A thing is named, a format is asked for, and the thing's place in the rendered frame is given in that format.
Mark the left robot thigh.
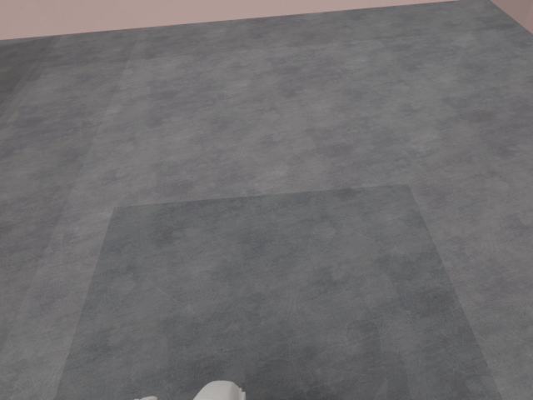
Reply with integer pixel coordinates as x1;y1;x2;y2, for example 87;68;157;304
193;381;246;400

